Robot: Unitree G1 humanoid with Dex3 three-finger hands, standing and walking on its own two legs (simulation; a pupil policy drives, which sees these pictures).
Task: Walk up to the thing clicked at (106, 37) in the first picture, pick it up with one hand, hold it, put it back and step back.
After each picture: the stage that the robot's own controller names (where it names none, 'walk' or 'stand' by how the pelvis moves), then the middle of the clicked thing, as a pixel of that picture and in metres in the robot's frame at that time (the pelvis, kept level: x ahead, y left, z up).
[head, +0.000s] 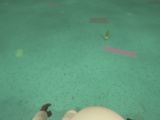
stand; (106, 35) +1.91 -0.39 -0.65
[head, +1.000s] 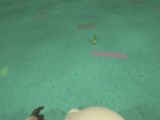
walk; (94, 40) +1.81 +0.07 -0.63
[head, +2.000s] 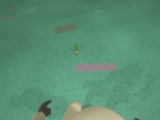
walk; (76, 50) +1.19 +0.37 -0.65
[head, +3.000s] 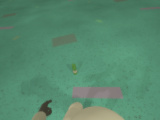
walk; (74, 69) +0.80 +0.32 -0.65
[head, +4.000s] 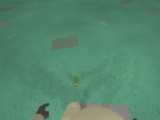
walk; (76, 81) +0.55 +0.22 -0.65
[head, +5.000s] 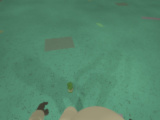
stand; (70, 87) +0.44 +0.21 -0.64
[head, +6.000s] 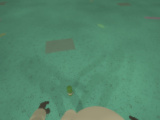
stand; (69, 91) +0.40 +0.22 -0.65
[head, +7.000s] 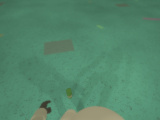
stand; (69, 93) +0.37 +0.22 -0.65
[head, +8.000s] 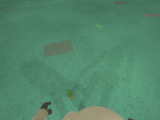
stand; (70, 94) +0.36 +0.23 -0.66
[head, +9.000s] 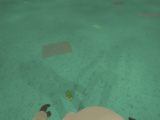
stand; (69, 95) +0.35 +0.24 -0.66
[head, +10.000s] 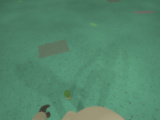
stand; (68, 95) +0.34 +0.26 -0.66
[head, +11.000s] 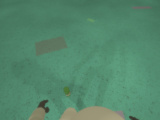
stand; (67, 92) +0.35 +0.26 -0.65
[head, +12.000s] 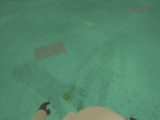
stand; (67, 98) +0.30 +0.27 -0.65
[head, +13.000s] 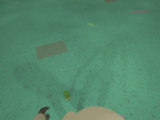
stand; (67, 95) +0.33 +0.26 -0.66
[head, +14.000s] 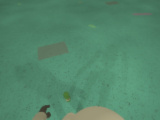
stand; (67, 97) +0.33 +0.26 -0.66
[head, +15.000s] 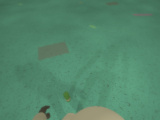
stand; (67, 97) +0.33 +0.26 -0.66
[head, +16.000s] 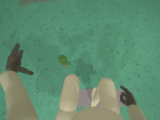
go down; (64, 62) +0.42 +0.23 -0.36
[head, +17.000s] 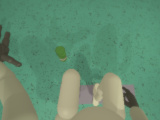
go down; (62, 55) +0.44 +0.24 -0.27
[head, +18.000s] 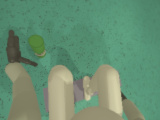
close in; (39, 48) +0.44 +0.28 -0.17
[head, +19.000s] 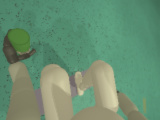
close; (22, 46) +0.43 +0.29 -0.16
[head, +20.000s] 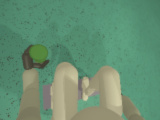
lift; (39, 56) +0.34 +0.29 -0.13
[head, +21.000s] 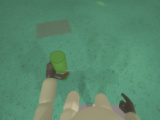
lift; (61, 68) +0.32 +0.19 +0.05
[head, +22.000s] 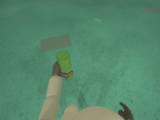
hold; (66, 67) +0.34 +0.16 +0.06
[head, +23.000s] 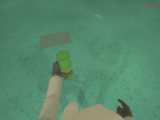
hold; (65, 67) +0.34 +0.17 +0.04
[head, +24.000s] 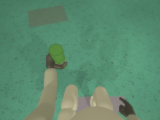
crouch; (59, 59) +0.39 +0.20 -0.01
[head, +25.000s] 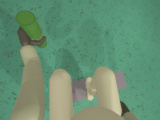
lower; (36, 34) +0.51 +0.27 -0.06
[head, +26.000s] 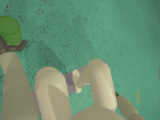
lower; (13, 38) +0.46 +0.29 -0.17
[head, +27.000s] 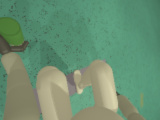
lower; (15, 38) +0.46 +0.30 -0.17
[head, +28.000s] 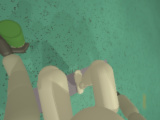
lower; (16, 40) +0.45 +0.30 -0.17
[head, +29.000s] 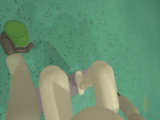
lower; (21, 40) +0.45 +0.29 -0.16
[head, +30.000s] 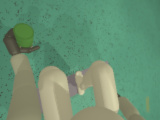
open; (25, 41) +0.46 +0.28 -0.17
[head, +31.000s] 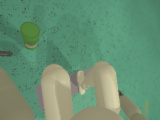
stand; (30, 39) +0.46 +0.28 -0.17
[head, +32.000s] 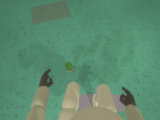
walk; (69, 68) +0.45 +0.21 -0.44
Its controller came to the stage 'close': yes
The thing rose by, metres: 0.69
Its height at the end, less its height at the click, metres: +0.00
